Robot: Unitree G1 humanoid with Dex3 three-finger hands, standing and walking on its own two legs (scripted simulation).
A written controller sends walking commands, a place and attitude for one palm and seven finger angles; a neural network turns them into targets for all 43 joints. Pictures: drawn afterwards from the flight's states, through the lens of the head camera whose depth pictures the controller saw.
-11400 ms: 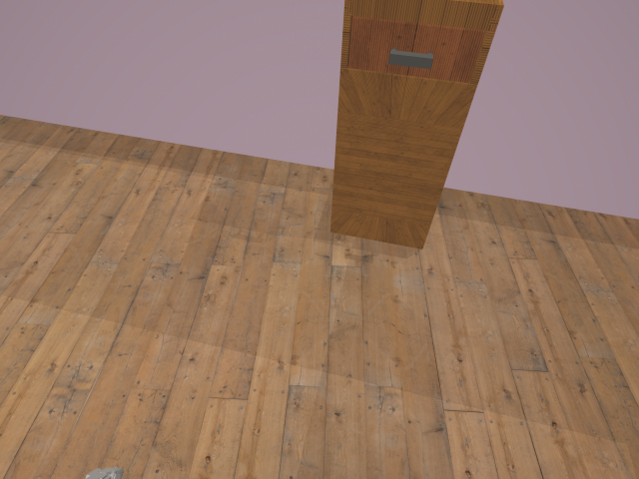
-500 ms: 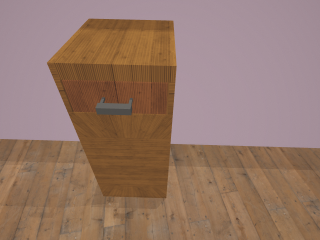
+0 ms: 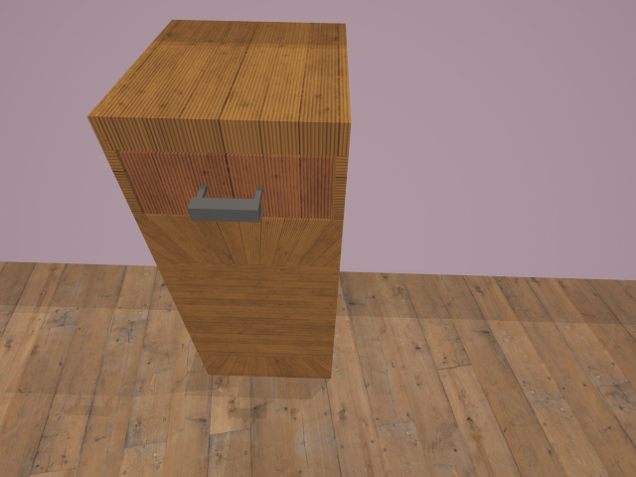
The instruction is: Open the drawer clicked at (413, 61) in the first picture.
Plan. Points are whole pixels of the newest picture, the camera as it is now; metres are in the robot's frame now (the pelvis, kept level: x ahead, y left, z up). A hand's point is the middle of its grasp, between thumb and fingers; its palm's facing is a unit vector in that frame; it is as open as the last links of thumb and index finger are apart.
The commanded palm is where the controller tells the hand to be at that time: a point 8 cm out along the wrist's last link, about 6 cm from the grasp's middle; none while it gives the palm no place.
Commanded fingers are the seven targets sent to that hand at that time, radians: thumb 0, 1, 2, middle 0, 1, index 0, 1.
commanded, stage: look again from close up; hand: left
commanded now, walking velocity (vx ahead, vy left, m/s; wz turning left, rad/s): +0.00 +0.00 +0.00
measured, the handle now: (228, 200) +0.54 +0.19 +0.03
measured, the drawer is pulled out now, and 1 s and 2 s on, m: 0.00 0.00 0.00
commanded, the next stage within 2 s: raise the hand with hooked fingers in 0.44 s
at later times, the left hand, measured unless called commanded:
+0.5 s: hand out of the picture +0.01 +0.16 -0.17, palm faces +0.03 -0.98 -0.18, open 7.4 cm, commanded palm none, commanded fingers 0.00 0.90 0.90 -0.20 -0.30 -0.20 -0.30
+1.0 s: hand (194, 432) +0.19 +0.17 -0.05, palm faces -0.06 -0.22 -0.97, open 8.8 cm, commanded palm +0.18 +0.20 +0.02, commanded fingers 0.00 0.34 0.66 -0.24 -0.66 -0.24 -0.66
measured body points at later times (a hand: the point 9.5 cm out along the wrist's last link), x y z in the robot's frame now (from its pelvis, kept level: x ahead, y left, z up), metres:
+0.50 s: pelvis +0.02 +0.00 +0.00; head +0.02 +0.00 +0.45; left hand +0.01 +0.21 -0.16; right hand +0.01 -0.21 -0.16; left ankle +0.01 +0.10 -0.74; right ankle +0.06 -0.11 -0.74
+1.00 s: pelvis +0.04 -0.02 -0.03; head +0.06 -0.03 +0.42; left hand +0.19 +0.18 +0.00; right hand +0.31 -0.25 -0.06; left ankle +0.01 +0.10 -0.74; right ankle +0.06 -0.11 -0.74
